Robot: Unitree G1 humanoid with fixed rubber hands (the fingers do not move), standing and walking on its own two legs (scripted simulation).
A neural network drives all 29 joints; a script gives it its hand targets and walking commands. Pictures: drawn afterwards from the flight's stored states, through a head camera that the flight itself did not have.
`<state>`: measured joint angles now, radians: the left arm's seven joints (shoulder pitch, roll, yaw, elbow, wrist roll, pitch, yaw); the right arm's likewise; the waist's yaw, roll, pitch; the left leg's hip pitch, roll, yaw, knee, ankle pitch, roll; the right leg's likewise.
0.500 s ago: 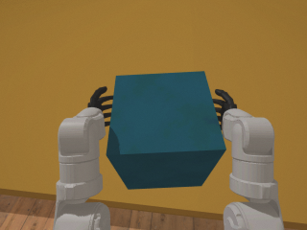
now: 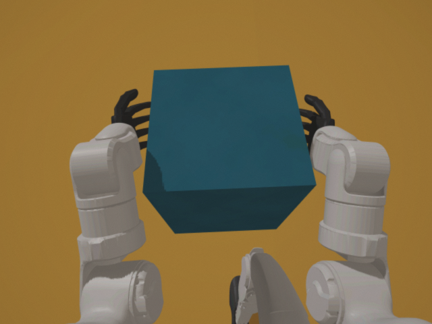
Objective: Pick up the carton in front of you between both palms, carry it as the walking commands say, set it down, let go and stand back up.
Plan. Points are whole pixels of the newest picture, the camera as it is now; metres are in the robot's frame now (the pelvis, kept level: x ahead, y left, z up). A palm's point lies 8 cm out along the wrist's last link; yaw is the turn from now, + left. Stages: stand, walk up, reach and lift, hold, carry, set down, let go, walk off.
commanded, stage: carry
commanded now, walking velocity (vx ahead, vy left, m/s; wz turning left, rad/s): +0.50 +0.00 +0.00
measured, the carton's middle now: (223, 161) +0.39 -0.02 +0.07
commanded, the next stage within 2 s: none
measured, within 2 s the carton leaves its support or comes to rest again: neither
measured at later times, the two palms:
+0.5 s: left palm out of the picture +0.76 +0.15 +0.34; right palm out of the picture +0.75 -0.15 +0.33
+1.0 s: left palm out of the picture +1.02 +0.11 +0.21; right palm out of the picture +1.02 -0.19 +0.21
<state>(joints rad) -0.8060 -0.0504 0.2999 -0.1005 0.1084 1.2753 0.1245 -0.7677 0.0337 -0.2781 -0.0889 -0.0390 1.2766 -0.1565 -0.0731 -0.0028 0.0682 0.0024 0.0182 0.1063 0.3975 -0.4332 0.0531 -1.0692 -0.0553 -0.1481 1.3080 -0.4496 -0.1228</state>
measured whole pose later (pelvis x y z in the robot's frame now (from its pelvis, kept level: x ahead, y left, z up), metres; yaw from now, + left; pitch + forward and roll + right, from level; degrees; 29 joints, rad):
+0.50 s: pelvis +0.38 -0.01 +0.11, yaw -1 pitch +3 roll +0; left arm -0.96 0.05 0.27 0.14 0.03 1.32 0.13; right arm -0.89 -0.02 -0.27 0.04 -0.11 1.38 -0.11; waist 0.05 0.01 -0.07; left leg -0.49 -0.04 0.14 0.48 -0.04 0.10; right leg -0.09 0.02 -0.11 0.64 -0.50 -0.05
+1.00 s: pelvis +0.69 -0.04 +0.12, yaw +0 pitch +5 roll -2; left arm -0.51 -0.12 0.24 -0.05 0.12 1.20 0.10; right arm -0.48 0.11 -0.25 -0.08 -0.14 1.24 -0.10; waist 0.02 0.02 -0.02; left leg -0.07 0.04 0.11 0.55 -0.43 0.02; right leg -0.43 -0.01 -0.21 0.40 -0.05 -0.07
